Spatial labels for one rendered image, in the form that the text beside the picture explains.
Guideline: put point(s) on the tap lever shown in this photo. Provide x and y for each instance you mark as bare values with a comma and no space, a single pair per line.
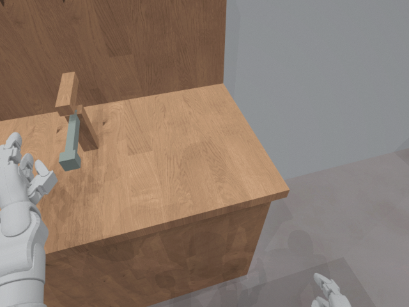
70,159

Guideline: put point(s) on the counter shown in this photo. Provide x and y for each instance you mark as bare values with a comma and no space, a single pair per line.
174,186

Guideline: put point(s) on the robot left hand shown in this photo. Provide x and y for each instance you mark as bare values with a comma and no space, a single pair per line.
17,183

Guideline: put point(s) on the robot right hand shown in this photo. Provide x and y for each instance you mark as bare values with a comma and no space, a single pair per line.
331,292

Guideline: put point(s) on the robot left forearm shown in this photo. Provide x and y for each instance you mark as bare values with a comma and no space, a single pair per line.
22,256

